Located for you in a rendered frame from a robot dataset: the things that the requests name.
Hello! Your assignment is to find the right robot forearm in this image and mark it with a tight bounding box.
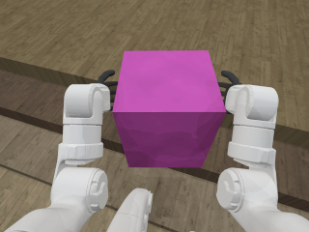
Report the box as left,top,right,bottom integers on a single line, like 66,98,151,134
225,84,279,203

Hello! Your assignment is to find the left robot forearm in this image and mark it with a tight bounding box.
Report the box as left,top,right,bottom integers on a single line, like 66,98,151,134
50,83,111,202

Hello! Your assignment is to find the right robot upper arm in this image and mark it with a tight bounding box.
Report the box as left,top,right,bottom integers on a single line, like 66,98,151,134
216,167,309,232

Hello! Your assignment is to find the robot right hand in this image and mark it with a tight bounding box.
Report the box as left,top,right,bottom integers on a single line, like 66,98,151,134
217,71,241,114

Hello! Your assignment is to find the robot left hand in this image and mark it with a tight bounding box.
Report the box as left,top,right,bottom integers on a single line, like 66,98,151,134
96,70,119,111

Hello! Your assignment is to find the robot left thigh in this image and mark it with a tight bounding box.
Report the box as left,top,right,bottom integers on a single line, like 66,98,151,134
106,188,154,232

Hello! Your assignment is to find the carton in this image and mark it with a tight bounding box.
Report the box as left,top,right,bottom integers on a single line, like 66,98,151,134
112,50,227,168

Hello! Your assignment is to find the left robot upper arm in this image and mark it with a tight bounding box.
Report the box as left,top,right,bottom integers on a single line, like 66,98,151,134
4,166,108,232

